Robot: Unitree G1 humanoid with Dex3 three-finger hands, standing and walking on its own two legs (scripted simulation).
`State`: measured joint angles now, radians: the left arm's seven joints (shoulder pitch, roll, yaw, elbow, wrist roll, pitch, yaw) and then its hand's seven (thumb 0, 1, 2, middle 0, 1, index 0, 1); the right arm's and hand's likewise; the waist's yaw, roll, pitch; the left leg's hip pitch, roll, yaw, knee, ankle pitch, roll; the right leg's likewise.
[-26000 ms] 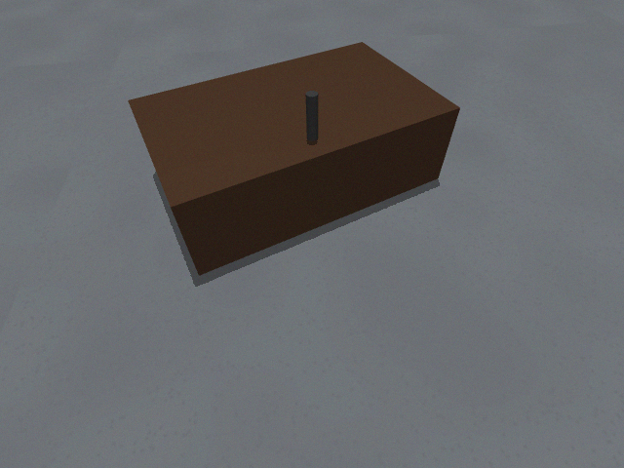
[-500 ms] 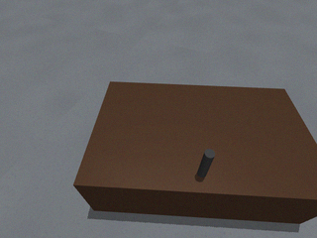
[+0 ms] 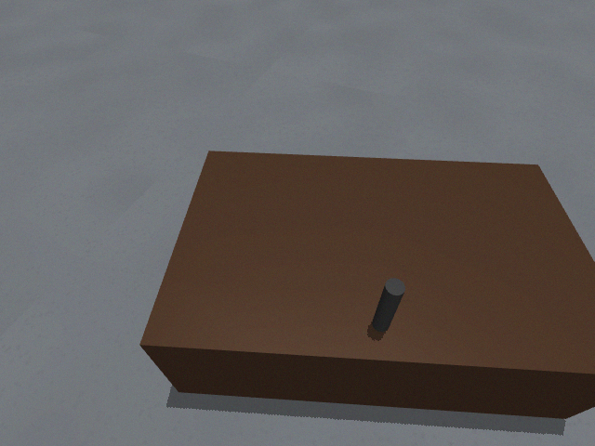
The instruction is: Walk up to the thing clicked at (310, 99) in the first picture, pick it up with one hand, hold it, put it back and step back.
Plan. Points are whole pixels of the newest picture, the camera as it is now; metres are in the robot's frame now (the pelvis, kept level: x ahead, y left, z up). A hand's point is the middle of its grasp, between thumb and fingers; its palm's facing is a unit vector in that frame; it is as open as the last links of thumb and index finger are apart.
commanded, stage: stand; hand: right
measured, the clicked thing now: (387, 306) +0.46 -0.19 -0.30
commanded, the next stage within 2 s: none
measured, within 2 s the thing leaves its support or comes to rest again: neither
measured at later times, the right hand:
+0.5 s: hand out of the picture +0.06 -0.26 -0.16, palm faces -0.05 +0.94 -0.35, open 7.4 cm
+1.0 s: hand out of the picture +0.07 -0.26 -0.16, palm faces -0.05 +0.94 -0.34, open 7.4 cm
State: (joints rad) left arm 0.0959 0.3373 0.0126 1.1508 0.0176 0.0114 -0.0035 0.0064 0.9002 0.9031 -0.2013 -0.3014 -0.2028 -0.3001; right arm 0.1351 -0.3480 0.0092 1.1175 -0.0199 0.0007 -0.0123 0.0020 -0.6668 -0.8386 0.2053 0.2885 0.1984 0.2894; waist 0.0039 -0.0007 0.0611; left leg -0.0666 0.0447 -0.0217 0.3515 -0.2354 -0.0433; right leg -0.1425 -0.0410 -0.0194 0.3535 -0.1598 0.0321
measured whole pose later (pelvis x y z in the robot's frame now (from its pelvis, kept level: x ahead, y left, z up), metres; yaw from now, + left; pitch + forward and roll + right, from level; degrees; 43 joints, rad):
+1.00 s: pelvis +0.00 +0.00 +0.00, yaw +0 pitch -3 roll +0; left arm 0.11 0.34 0.01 1.14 0.01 0.00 -0.01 0.01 0.90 0.90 -0.20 -0.30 -0.20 -0.30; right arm 0.14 -0.35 0.00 1.12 -0.02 0.00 0.00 0.01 -0.91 -0.89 0.21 0.30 0.20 0.30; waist 0.01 0.01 0.06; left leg -0.07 0.04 -0.03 0.34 -0.23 -0.05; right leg -0.15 -0.04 -0.03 0.36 -0.16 0.03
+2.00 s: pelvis +0.01 +0.00 +0.00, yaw +1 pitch -3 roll +0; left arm 0.10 0.34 0.01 1.13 0.01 0.00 -0.01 0.01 0.90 0.90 -0.20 -0.30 -0.20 -0.30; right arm 0.13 -0.35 0.00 1.11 -0.02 0.00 0.00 0.01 -0.91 -0.89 0.21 0.30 0.20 0.30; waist 0.01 0.01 0.06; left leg -0.06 0.04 -0.03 0.33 -0.23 -0.04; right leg -0.13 -0.05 -0.03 0.35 -0.17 0.03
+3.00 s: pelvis -0.15 +0.04 -0.01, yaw -3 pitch +0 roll +2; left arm 0.12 0.33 0.06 0.79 0.03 0.04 0.01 0.01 0.90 0.90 -0.20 -0.30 -0.21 -0.30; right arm 0.13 -0.41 -0.03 0.86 0.01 0.04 -0.03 0.01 -0.91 -0.89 0.21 0.30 0.20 0.30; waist 0.02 0.02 0.17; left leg -0.40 -0.09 -0.15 1.09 -0.51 -0.02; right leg -0.32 0.02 0.05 0.55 -0.23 -0.03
